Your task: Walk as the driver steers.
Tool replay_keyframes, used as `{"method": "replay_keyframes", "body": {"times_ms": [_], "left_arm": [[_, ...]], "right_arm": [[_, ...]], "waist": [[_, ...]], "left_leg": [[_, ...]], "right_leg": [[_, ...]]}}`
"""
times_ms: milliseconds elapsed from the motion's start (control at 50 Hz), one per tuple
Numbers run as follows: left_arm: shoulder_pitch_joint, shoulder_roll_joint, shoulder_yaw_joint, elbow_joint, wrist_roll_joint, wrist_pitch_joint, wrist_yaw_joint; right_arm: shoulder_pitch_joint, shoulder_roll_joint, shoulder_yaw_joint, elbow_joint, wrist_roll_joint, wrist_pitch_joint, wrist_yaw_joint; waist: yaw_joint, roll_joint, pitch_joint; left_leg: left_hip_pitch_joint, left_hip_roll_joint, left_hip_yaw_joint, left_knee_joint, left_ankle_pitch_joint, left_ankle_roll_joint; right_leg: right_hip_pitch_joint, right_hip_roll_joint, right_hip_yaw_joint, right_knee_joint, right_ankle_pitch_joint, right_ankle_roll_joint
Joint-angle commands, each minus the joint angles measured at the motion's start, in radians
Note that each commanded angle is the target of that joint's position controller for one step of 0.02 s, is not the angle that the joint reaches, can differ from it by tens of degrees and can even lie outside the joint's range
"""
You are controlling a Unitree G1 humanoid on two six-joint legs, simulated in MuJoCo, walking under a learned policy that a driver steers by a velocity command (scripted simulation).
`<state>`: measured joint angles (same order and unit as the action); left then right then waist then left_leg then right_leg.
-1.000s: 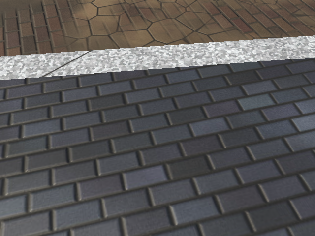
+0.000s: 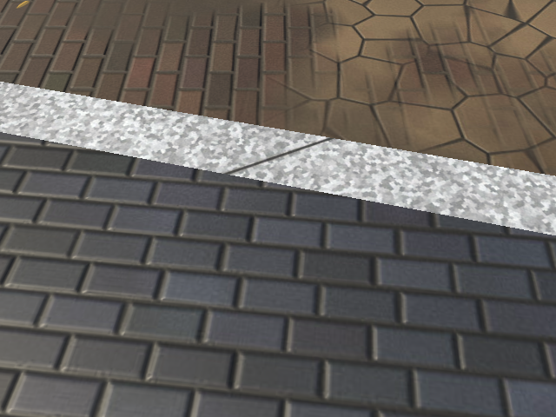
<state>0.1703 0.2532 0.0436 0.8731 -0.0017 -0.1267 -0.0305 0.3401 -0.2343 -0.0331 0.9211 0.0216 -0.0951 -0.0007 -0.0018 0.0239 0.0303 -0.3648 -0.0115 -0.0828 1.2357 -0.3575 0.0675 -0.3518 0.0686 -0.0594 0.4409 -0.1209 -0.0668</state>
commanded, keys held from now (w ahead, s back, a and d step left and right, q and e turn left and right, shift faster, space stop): w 0.34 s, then w+e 0.66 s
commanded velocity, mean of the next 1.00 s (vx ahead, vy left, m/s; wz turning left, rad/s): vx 0.50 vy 0.00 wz -0.24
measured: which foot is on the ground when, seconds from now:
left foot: up 0.00-0.36, down 0.38-0.98, up 1.00-1.00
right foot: down 0.00-0.40, up 0.42-0.96, down 0.98-1.00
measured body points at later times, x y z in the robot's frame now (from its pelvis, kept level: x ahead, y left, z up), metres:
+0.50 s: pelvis +0.28 +0.07 +0.00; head +0.31 +0.09 +0.45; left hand +0.31 +0.34 -0.15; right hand +0.43 -0.18 -0.10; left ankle +0.35 +0.16 -0.73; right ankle +0.15 -0.08 -0.64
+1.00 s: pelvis +0.54 +0.01 -0.02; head +0.58 +0.00 +0.43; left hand +0.81 +0.18 -0.11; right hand +0.46 -0.25 -0.16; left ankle +0.36 +0.16 -0.70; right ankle +0.62 -0.08 -0.74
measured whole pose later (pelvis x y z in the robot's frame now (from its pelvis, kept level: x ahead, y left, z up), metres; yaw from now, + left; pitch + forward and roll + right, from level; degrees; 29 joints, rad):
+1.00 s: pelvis +0.54 +0.01 -0.02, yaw -18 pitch +2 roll +1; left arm 0.06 0.24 0.07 0.72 -0.03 -0.04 -0.06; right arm 0.34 -0.26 -0.06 0.93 0.00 -0.05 -0.03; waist -0.03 -0.01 0.05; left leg 0.00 0.09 0.26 0.71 -0.43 -0.02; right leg -0.51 0.03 -0.09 0.63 -0.16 -0.15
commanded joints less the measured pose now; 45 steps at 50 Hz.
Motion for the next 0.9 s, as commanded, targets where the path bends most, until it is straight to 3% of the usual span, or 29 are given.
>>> {"method": "replay_keyframes", "body": {"times_ms": [20,60,140,200,280,340,360,380,400,420,440,460,480,500,540,580,660,740,840,900], "left_arm": [[0.042,0.063,0.006,-0.023,0.012,-0.009,-0.005],[0.073,0.082,0.009,-0.001,0.003,-0.010,-0.002],[0.130,0.133,0.021,0.019,-0.005,0.003,0.017],[0.179,0.148,0.022,0.035,-0.016,0.013,0.023],[0.243,0.154,0.024,0.067,-0.024,0.028,0.024],[0.225,0.174,0.032,0.070,-0.023,0.045,0.029],[0.208,0.174,0.031,0.066,-0.023,0.050,0.030],[0.200,0.150,0.020,0.059,-0.014,0.054,0.030],[0.200,0.100,-0.002,0.024,0.009,0.052,0.030],[0.340,-0.027,-0.035,0.030,-0.013,0.032,0.024],[0.289,0.104,-0.004,0.045,-0.039,0.019,0.026],[0.200,0.152,0.014,0.016,-0.054,0.014,0.027],[0.158,0.140,0.016,0.008,-0.046,0.018,0.035],[0.146,0.124,0.021,0.006,-0.031,0.027,0.039],[0.185,0.084,0.024,0.017,-0.034,0.054,0.035],[0.175,0.065,0.028,0.011,-0.036,0.073,0.034],[0.083,0.057,0.035,-0.034,-0.025,0.080,0.030],[-0.038,0.039,0.028,-0.082,-0.018,0.075,0.008],[-0.184,0.016,0.016,-0.168,-0.020,0.072,-0.025],[-0.185,0.032,0.024,-0.206,-0.025,0.074,-0.042]], "right_arm": [[0.012,-0.081,-0.027,-0.078,-0.004,-0.011,-0.006],[0.006,-0.054,-0.022,-0.086,-0.007,0.002,-0.009],[-0.160,-0.050,-0.014,-0.147,-0.022,0.002,-0.010],[-0.269,-0.042,-0.007,-0.173,-0.015,-0.005,-0.002],[-0.372,-0.063,-0.007,-0.217,-0.001,-0.010,0.017],[-0.345,-0.100,-0.020,-0.227,-0.002,-0.020,0.031],[-0.272,-0.124,-0.035,-0.209,-0.006,-0.023,0.030],[-0.104,-0.173,-0.061,-0.161,-0.008,-0.025,0.023],[0.097,-0.263,-0.086,-0.129,-0.022,-0.024,0.011],[0.136,-0.309,-0.093,-0.108,-0.029,-0.016,0.020],[0.120,-0.198,-0.067,-0.120,-0.026,-0.020,0.021],[0.038,-0.158,-0.053,-0.132,-0.020,-0.025,0.019],[-0.049,-0.134,-0.043,-0.142,-0.021,-0.027,0.021],[-0.097,-0.111,-0.038,-0.143,-0.026,-0.031,0.024],[-0.128,-0.086,-0.036,-0.127,-0.035,-0.040,0.025],[-0.116,-0.095,-0.041,-0.105,-0.037,-0.046,0.020],[-0.073,-0.122,-0.050,-0.072,-0.043,-0.039,-0.002],[-0.049,-0.146,-0.053,-0.056,-0.036,-0.026,-0.019],[0.037,-0.165,-0.061,-0.020,-0.023,0.007,-0.025],[0.009,-0.196,-0.068,-0.031,-0.015,0.026,-0.030]], "waist": [[-0.016,-0.050,-0.069],[-0.025,-0.069,-0.037],[0.013,-0.056,-0.003],[0.051,-0.068,0.009],[0.080,-0.086,0.035],[0.036,-0.101,0.015],[-0.012,-0.099,-0.025],[-0.088,-0.079,-0.125],[-0.153,0.052,-0.292],[-0.084,0.320,-0.403],[-0.116,0.185,-0.342],[-0.098,0.127,-0.212],[-0.061,0.052,-0.149],[-0.033,0.044,-0.096],[0.008,0.079,-0.071],[0.019,0.056,-0.041],[0.005,0.027,-0.001],[-0.032,0.017,0.036],[-0.081,0.006,0.080],[-0.043,0.040,0.046]], "left_leg": [[-0.224,0.131,-0.030,-0.014,0.082,-0.003],[-0.240,0.150,-0.002,-0.094,0.095,-0.021],[-0.306,0.158,0.035,-0.353,0.291,-0.055],[-0.242,0.116,0.072,-0.555,0.429,-0.058],[-0.246,0.094,0.069,-0.668,0.411,-0.041],[-0.177,0.072,0.078,-0.723,0.304,0.001],[-0.054,0.044,0.098,-0.749,0.284,0.018],[0.174,0.040,0.096,-0.752,0.287,0.047],[0.484,0.247,-0.128,-0.741,0.288,0.113],[0.766,0.441,-0.565,-0.869,0.082,0.242],[0.695,0.419,-0.590,-0.924,-0.012,0.199],[0.562,0.395,-0.429,-0.940,0.040,0.153],[0.426,0.355,-0.309,-0.971,0.142,0.131],[0.330,0.321,-0.221,-1.013,0.197,0.121],[0.238,0.273,-0.087,-1.065,0.297,0.110],[0.217,0.256,0.010,-1.084,0.394,0.108],[0.259,0.260,0.111,-1.105,0.465,0.105],[0.302,0.253,0.204,-1.120,0.468,0.078],[0.479,0.304,0.260,-1.054,0.580,0.074],[0.503,0.307,0.310,-0.936,0.912,0.055]], "right_leg": [[0.214,-0.289,0.358,-0.279,0.063,-0.191],[0.164,-0.276,0.284,-0.313,0.123,-0.200],[0.165,-0.255,0.197,-0.339,0.175,-0.182],[0.174,-0.224,0.135,-0.326,0.168,-0.144],[0.288,-0.282,0.161,-0.281,0.120,-0.131],[0.367,-0.323,0.177,-0.197,0.209,-0.104],[0.353,-0.298,0.164,-0.101,0.345,-0.087],[0.287,-0.241,0.131,0.091,0.419,-0.060],[0.079,-0.161,0.075,0.431,0.157,-0.020],[-0.295,-0.004,0.085,0.740,-0.429,0.025],[-0.386,-0.052,0.215,0.859,-0.436,0.010],[-0.423,-0.096,0.208,0.866,-0.333,-0.004],[-0.375,-0.144,0.187,0.828,-0.239,0.003],[-0.340,-0.173,0.187,0.779,-0.175,0.009],[-0.254,-0.200,0.184,0.738,-0.114,0.018],[-0.282,-0.197,0.183,0.719,-0.065,0.025],[-0.388,-0.187,0.204,0.577,0.092,0.039],[-0.387,-0.176,0.131,0.375,0.216,0.034],[-0.458,-0.164,0.046,0.252,0.137,0.003],[-0.337,-0.102,-0.043,0.218,0.012,-0.037]]}}
Velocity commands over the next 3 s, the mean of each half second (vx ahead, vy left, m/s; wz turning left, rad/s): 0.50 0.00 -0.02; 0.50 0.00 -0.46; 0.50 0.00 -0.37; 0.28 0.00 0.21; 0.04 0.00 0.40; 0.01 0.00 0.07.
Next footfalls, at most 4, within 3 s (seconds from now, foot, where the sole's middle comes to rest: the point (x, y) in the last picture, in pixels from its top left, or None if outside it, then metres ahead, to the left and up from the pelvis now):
0.38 left None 0.39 0.16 -0.77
0.98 right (330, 341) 0.65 -0.10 -0.77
1.50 left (302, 221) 1.03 -0.04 -0.77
1.98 right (383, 203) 1.10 -0.29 -0.77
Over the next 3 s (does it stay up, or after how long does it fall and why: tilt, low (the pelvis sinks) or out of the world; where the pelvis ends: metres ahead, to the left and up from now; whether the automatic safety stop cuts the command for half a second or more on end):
stays up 1.07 -0.11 0.00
